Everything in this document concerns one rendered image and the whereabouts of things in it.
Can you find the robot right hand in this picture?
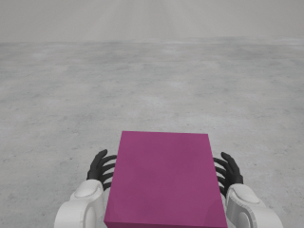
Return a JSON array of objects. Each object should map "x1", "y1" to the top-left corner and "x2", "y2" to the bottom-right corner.
[{"x1": 213, "y1": 152, "x2": 243, "y2": 198}]

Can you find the carton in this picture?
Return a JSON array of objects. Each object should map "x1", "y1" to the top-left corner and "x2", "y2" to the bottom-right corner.
[{"x1": 104, "y1": 130, "x2": 228, "y2": 228}]

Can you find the right robot forearm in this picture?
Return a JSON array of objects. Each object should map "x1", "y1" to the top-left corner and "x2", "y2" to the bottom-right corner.
[{"x1": 225, "y1": 183, "x2": 284, "y2": 228}]

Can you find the robot left hand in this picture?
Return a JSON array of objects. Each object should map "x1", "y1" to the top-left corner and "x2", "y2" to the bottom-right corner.
[{"x1": 86, "y1": 149, "x2": 117, "y2": 191}]

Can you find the left robot forearm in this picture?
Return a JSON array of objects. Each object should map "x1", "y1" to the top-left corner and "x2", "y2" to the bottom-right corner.
[{"x1": 53, "y1": 179, "x2": 105, "y2": 228}]

